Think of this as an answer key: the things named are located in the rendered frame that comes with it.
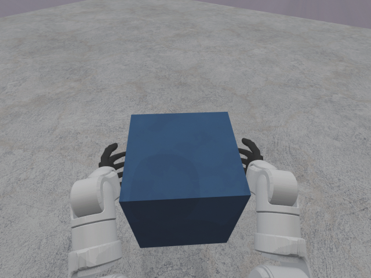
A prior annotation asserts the right robot forearm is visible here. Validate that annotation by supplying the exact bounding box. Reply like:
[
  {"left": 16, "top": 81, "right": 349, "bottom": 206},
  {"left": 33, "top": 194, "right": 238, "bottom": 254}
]
[{"left": 246, "top": 160, "right": 312, "bottom": 278}]

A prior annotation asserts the carton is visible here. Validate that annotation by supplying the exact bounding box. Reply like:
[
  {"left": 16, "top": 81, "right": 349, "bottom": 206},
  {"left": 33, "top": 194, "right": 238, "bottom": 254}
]
[{"left": 119, "top": 112, "right": 251, "bottom": 248}]

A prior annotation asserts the robot right hand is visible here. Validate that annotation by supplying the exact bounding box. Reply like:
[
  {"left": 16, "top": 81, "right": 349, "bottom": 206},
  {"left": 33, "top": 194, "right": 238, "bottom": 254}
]
[{"left": 238, "top": 138, "right": 263, "bottom": 175}]

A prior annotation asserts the robot left hand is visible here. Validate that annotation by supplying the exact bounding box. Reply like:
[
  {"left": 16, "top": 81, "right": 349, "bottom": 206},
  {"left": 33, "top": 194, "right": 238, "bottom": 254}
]
[{"left": 99, "top": 143, "right": 126, "bottom": 186}]

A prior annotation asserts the left robot forearm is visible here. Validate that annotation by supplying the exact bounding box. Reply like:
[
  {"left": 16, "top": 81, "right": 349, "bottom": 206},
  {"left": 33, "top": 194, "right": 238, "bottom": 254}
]
[{"left": 68, "top": 166, "right": 122, "bottom": 278}]

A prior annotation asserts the robot right upper arm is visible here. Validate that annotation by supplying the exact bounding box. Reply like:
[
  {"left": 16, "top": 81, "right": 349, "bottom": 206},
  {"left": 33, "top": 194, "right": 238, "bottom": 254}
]
[{"left": 248, "top": 265, "right": 308, "bottom": 278}]

